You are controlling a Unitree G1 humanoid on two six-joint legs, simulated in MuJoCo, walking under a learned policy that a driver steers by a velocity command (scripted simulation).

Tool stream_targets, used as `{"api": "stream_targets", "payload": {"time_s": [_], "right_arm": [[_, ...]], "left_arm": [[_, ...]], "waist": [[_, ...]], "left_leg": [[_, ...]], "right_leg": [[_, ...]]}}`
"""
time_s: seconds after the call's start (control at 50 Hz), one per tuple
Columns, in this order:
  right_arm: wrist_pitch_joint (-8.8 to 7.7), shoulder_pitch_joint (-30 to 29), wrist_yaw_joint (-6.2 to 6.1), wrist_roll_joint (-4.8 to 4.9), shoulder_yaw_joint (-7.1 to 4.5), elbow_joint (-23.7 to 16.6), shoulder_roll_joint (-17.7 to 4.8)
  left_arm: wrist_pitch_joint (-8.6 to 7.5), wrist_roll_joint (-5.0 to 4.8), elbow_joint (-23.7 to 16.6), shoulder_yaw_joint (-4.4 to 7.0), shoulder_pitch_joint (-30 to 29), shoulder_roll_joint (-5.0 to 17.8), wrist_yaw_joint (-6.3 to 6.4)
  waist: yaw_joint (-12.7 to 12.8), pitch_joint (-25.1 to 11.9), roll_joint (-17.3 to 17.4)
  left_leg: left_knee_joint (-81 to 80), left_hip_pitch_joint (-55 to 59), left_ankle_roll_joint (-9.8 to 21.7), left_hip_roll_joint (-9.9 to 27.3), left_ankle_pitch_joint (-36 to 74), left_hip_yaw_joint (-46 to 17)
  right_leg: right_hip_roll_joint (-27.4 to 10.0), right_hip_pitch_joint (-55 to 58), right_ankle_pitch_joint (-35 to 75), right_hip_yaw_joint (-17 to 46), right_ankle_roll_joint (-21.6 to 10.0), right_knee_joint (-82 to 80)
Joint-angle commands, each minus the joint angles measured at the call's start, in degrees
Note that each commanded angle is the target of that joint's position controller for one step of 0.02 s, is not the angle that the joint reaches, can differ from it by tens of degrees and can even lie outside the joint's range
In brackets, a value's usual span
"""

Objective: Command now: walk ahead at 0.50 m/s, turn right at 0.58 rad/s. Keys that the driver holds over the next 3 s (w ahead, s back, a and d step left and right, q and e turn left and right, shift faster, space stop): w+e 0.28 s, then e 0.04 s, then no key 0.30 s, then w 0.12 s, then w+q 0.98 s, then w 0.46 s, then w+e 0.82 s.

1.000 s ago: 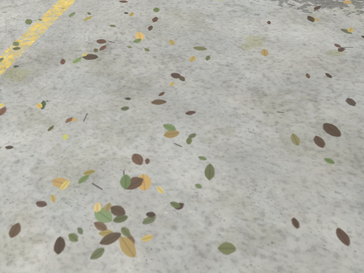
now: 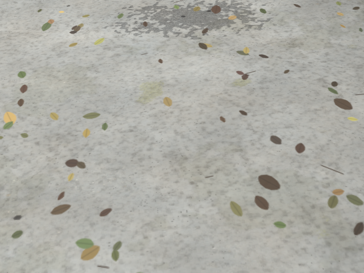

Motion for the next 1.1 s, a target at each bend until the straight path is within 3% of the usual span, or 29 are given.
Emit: {"api": "stream_targets", "payload": {"time_s": [0.02,0.12,0.24,0.28,0.3,0.34,0.36,0.38,0.4,0.42,0.44,0.46,0.5,0.56,0.62,0.66,0.7,0.74,0.78,0.8,0.82,0.84,0.86,0.88,0.92,0.98,1.1], "right_arm": [[1.5,4.4,0.28,-0.8,-1.24,-2.6,-5.0],[1.89,-7.3,0.55,-0.46,-0.92,-6.4,-4.7],[0.86,-16.9,1.11,0.3,-0.21,-10.0,-4.9],[0.37,-16.7,1.06,0.54,-0.27,-10.6,-5.7],[0.06,-14.1,0.8,0.56,-0.46,-10.0,-6.4],[-1.04,-3.0,-0.41,0.2,-1.33,-6.7,-8.4],[-2.13,4.3,-1.1,-0.63,-1.93,-5.5,-10.5],[-2.21,10.4,-1.87,-1.6,-2.65,-5.8,-15.1],[-1.04,8.2,-1.37,0.06,-3.43,-5.8,-16.7],[-0.46,4.3,-0.85,1.22,-2.33,-6.8,-10.9],[-0.53,1.4,-0.67,1.55,-0.93,-6.8,-6.0],[-0.5,-0.5,-0.64,1.22,-0.15,-6.6,-3.9],[-0.99,-0.1,-0.73,1.28,-0.21,-4.7,-5.0],[-1.53,-0.1,-0.42,1.01,-0.4,-3.3,-6.3],[-0.99,-1.4,-0.33,0.92,0.01,-2.4,-5.9],[-0.15,1.2,0.21,0.86,-0.86,-1.1,-8.0],[1.07,3.1,0.72,0.81,-1.56,-0.4,-9.2],[2.09,3.3,0.85,1.07,-2.09,0.1,-9.9],[2.53,3.6,0.75,1.64,-1.87,0.7,-8.1],[2.21,2.2,0.77,1.65,-1.11,-0.4,-5.0],[1.47,0.4,1.09,2.56,0.27,-3.0,0.4],[1.3,-2.2,0.59,1.08,-1.06,-3.5,-5.2],[1.33,-1.0,0.86,1.24,-2.19,-2.6,-7.4],[1.35,1.6,1.2,1.4,-2.46,-1.1,-7.1],[1.73,3.6,1.62,0.45,-2.87,0.8,-6.7],[2.37,0.7,2.16,0.34,-2.57,-0.1,-4.3],[3.12,-8.6,3.68,0.03,-1.82,-4.1,-2.9]], "left_arm": [[-2.11,-0.52,-2.7,1.67,2.1,7.3,0.11],[-2.31,-0.39,-1.7,1.96,7.8,8.2,0.09],[-2.09,0.27,-0.9,2.13,13.2,9.0,0.77],[-2.05,0.56,-1.2,2.29,12.6,9.7,1.2],[-1.94,0.62,-1.6,2.4,11.0,10.2,1.41],[-2.2,0.09,-1.9,2.44,8.3,10.6,1.24],[-2.76,-0.78,-2.4,1.93,8.1,8.7,0.93],[-2.97,-2.18,-4.5,0.52,10.6,3.5,1.18],[-2.32,-1.64,-4.8,1.12,17.3,5.6,1.75],[-1.14,0.24,-1.9,1.37,17.4,7.5,2.19],[-0.74,0.82,-1.7,1.17,13.1,6.7,1.7],[-0.31,0.83,-2.0,0.94,11.0,5.5,1.3],[1.1,1.56,-2.2,0.61,10.0,4.3,0.38],[1.89,0.88,-2.2,0.2,9.5,3.5,0.01],[2.48,1.16,-2.4,-1.02,6.0,1.9,-0.05],[2.62,1.43,-2.6,-1.63,3.2,2.0,-0.36],[2.47,1.77,-3.6,-1.81,-0.7,3.0,-0.81],[1.61,1.85,-3.7,-2.1,-1.7,2.8,-0.89],[-0.08,2.06,-1.9,-2.34,2.3,1.9,-0.09],[-0.98,2.32,-0.7,-1.89,7.2,4.1,0.78],[-1.39,1.84,-0.3,-0.38,10.5,10.4,1.55],[-1.4,1.88,0.5,0.77,11.1,12.6,1.95],[-1.69,1.68,0.3,-0.14,7.7,8.8,2.02],[-2.13,1.03,-0.2,-0.77,4.6,6.2,1.93],[-3.29,0.57,-0.7,-1.26,2.1,4.0,2.21],[-4.3,0.67,0.8,-0.89,4.9,4.1,2.04],[-4.49,1.07,3.2,-0.31,7.9,4.9,1.7]], "waist": [[-1.5,-5.0,-1.2],[2.3,-1.5,-3.2],[6.1,-1.4,-4.4],[5.2,-1.5,-5.1],[3.6,-1.4,-5.4],[-1.4,-5.9,-4.2],[-4.6,-11.2,-2.0],[-5.1,-19.8,7.1],[-0.7,-25.7,16.8],[0.9,-19.7,6.2],[0.6,-12.5,1.8],[1.3,-9.5,1.5],[1.9,-7.2,5.6],[3.2,-9.5,5.4],[3.3,-9.4,6.7],[1.3,-9.4,8.7],[-0.6,-6.8,8.5],[-0.1,-3.5,6.6],[2.6,-2.1,2.1],[4.7,-2.6,-3.8],[5.8,-3.3,-15.9],[7.1,2.2,-12.5],[4.1,3.9,-8.1],[1.9,3.6,-7.7],[0.7,1.4,-7.2],[1.5,0.2,-5.4],[3.7,2.7,-6.3]], "left_leg": [[-4.3,-5.1,-1.3,1.2,2.4,-0.9],[-17.9,-11.5,-2.7,0.4,13.5,-0.6],[-29.7,-11.2,-1.8,-3.1,17.3,-0.7],[-33.2,-7.2,-0.8,-4.1,15.4,-1.5],[-35.7,-2.6,0.0,-5.1,13.7,-1.6],[-41.8,12.9,2.2,-7.8,15.6,0.2],[-42.9,25.6,4.5,-1.6,21.2,-4.2],[-40.9,39.8,8.5,15.2,37.3,-20.2],[-42.8,41.2,16.2,22.5,52.6,-37.3],[-42.5,34.3,16.5,19.9,49.5,-31.9],[-43.8,27.7,15.1,16.1,49.2,-23.0],[-45.8,23.7,13.0,12.7,48.3,-17.0],[-48.3,18.4,12.2,9.1,52.0,-10.6],[-49.0,16.6,13.2,8.5,55.5,-6.6],[-49.9,13.7,12.2,6.7,49.2,-2.9],[-52.3,12.8,12.3,6.4,29.0,-4.0],[-56.0,10.5,12.6,6.8,1.9,-8.0],[-56.7,7.3,12.2,7.6,-9.0,-10.5],[-52.1,0.9,10.3,4.8,-13.2,-10.7],[-44.0,-4.6,8.1,1.3,-13.3,-7.9],[-28.5,-14.3,4.9,-8.0,-11.4,1.4],[-20.4,-16.9,5.1,-7.6,-10.0,-1.9],[-17.1,-15.7,5.3,-5.5,-5.5,-5.5],[-16.5,-14.7,4.7,-4.9,-2.3,-5.8],[-13.3,-13.1,3.1,-4.2,3.3,-3.8],[-11.1,-14.9,1.3,-3.1,7.8,-2.6],[-21.6,-14.7,0.7,-1.5,13.2,0.6]], "right_leg": [[-14.9,6.1,19.4,17.3,-9.3,-13.1],[-13.2,7.9,13.5,18.5,-7.2,-14.9],[-13.8,15.0,21.4,21.3,-5.9,-9.8],[-14.6,15.5,23.7,23.2,-4.7,-7.6],[-14.0,14.2,27.6,23.1,-3.2,-5.3],[-10.0,11.7,39.6,20.6,0.3,6.7],[-6.7,6.0,32.3,18.4,2.2,18.3],[-1.2,-5.1,1.0,11.5,4.2,35.4],[3.5,-11.5,-24.0,9.0,4.8,45.5],[-0.7,-12.8,-20.6,11.0,4.9,49.4],[-1.9,-13.5,-17.9,10.1,5.7,47.8],[-3.6,-13.2,-16.3,9.7,6.2,44.3],[-3.7,-10.3,-13.5,8.7,7.3,40.9],[-2.7,-7.6,-11.0,8.3,8.0,36.0],[-4.7,-3.4,-7.4,5.8,8.1,24.2],[-5.6,-1.4,-7.0,2.9,7.5,19.4],[-6.1,-1.0,-8.9,1.1,6.8,14.9],[-5.9,2.1,-8.9,-0.6,5.6,8.3],[-5.1,12.4,-8.5,0.3,3.7,-1.5],[-12.2,18.6,-15.4,9.4,2.1,-8.1],[-25.4,23.1,-31.7,28.6,-2.1,-18.7],[-30.7,15.0,-32.5,34.6,-6.2,-22.3],[-27.7,13.3,-28.8,29.8,-5.7,-21.6],[-25.0,13.3,-23.3,24.3,-3.6,-22.1],[-21.5,15.1,-10.5,14.8,-1.6,-21.9],[-21.0,16.6,-0.7,7.7,-1.6,-21.0],[-21.4,16.9,7.9,-0.6,-1.5,-19.4]]}}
